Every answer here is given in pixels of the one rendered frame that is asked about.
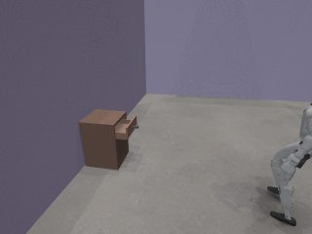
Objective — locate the cabinet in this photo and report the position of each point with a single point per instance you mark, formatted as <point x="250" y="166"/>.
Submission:
<point x="100" y="146"/>

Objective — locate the robot left hand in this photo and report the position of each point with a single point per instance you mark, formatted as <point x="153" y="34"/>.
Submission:
<point x="288" y="168"/>

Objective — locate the left robot forearm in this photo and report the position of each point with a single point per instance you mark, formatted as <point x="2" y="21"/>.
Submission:
<point x="304" y="148"/>

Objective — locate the left robot shin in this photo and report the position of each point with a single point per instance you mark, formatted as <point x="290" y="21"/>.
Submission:
<point x="286" y="198"/>

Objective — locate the left robot foot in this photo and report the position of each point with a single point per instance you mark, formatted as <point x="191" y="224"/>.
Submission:
<point x="281" y="217"/>

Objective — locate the drawer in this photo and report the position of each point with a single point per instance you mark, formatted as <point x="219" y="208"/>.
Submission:
<point x="124" y="128"/>

